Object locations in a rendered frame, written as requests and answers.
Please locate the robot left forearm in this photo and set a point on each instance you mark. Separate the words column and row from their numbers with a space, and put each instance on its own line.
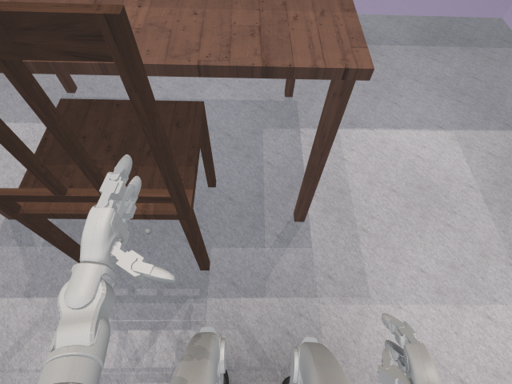
column 78, row 351

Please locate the left robot thigh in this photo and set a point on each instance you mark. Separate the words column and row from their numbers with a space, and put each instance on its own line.
column 203, row 359

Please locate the robot thigh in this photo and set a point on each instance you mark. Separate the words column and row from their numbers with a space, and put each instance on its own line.
column 314, row 363
column 203, row 359

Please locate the robot right hand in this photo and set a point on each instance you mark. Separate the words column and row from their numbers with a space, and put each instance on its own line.
column 415, row 363

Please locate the right robot thigh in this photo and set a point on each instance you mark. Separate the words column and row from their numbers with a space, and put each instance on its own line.
column 314, row 363

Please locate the table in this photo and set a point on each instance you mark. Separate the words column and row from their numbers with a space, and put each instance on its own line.
column 285, row 39

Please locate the chair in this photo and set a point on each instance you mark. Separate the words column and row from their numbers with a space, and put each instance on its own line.
column 86, row 138

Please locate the robot left hand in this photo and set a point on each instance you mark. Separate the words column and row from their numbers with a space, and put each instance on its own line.
column 106, row 222

